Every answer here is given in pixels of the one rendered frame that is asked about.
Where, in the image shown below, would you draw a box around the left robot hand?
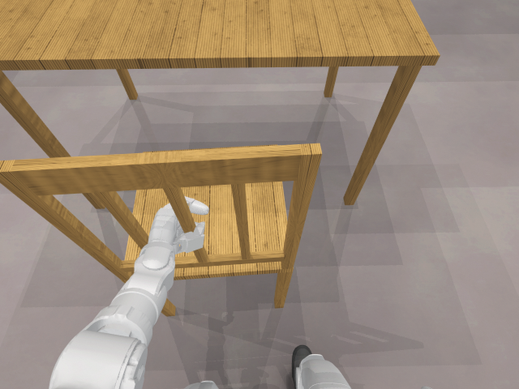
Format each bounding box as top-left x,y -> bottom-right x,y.
148,196 -> 209,254

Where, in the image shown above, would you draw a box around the left robot forearm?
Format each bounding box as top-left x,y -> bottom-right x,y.
49,242 -> 175,389

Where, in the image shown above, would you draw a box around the robot right thigh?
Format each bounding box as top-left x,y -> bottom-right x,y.
296,359 -> 351,389

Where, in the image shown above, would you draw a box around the chair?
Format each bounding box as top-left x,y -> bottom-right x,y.
0,143 -> 322,317

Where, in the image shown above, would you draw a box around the left robot upper arm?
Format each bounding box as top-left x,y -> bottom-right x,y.
52,330 -> 148,389

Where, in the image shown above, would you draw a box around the table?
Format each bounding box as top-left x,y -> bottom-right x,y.
0,0 -> 440,209

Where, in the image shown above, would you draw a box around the right robot foot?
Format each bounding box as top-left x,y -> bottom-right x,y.
292,345 -> 312,389

